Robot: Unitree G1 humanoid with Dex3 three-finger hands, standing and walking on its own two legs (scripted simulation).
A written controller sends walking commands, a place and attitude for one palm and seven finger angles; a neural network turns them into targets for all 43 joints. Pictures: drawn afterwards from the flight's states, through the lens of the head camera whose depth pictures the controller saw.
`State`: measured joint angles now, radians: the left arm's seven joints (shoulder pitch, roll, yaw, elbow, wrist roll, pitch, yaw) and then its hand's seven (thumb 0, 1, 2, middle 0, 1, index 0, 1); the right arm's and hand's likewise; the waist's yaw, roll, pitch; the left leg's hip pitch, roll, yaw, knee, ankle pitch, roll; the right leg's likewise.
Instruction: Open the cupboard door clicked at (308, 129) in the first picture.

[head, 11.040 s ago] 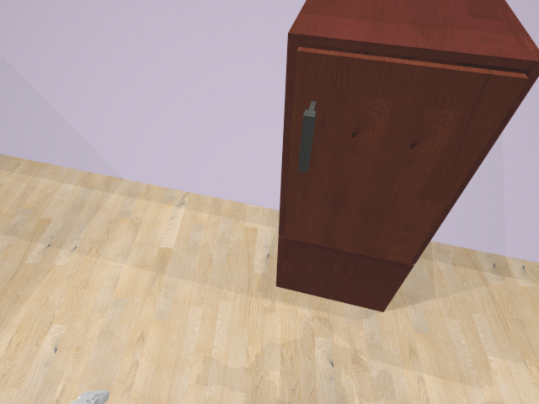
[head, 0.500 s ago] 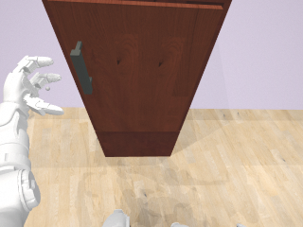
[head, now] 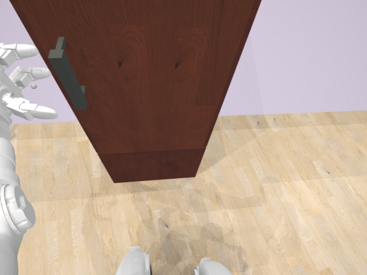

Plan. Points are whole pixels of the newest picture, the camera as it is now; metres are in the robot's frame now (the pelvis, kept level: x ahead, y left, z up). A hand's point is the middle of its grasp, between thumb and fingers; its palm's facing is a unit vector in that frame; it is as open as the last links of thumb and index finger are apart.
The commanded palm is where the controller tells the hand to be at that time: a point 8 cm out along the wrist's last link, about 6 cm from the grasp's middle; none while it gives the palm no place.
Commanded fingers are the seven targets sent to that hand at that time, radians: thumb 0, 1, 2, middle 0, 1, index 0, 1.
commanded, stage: move the hooked fingers beside the handle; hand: left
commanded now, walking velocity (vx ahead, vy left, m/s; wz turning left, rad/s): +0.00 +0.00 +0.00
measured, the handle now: (72, 76) +0.51 +0.21 +0.10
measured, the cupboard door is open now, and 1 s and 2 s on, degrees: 0 0 0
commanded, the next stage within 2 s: slide the fingers in behind the handle in 0.60 s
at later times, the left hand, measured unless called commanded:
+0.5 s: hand (32, 96) +0.45 +0.27 +0.11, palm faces +0.06 -1.00 +0.01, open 14.0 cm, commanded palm +0.43 +0.31 +0.10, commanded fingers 0.00 -0.50 0.30 -0.30 -1.20 -0.30 -1.20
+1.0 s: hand (44, 91) +0.46 +0.25 +0.11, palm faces +0.04 -1.00 +0.01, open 14.0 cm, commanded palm +0.44 +0.29 +0.10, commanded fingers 0.00 -0.50 0.30 -0.30 -1.20 -0.30 -1.20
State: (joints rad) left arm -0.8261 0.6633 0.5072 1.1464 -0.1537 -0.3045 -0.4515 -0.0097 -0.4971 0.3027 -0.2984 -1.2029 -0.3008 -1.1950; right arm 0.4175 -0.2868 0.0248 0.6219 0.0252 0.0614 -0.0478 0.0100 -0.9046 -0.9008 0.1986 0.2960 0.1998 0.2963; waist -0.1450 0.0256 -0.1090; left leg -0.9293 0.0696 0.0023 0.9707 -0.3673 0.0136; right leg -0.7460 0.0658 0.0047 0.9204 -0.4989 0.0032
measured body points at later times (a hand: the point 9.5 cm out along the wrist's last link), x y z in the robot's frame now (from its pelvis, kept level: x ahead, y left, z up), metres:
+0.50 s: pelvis +0.00 +0.00 +0.00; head +0.08 +0.02 +0.44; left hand +0.44 +0.32 +0.11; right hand +0.07 -0.27 -0.10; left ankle +0.05 +0.11 -0.68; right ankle -0.04 -0.13 -0.68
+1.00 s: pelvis +0.00 +0.00 +0.00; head +0.09 +0.02 +0.44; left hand +0.45 +0.30 +0.11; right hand +0.02 -0.28 -0.11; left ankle +0.05 +0.11 -0.68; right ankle -0.04 -0.13 -0.68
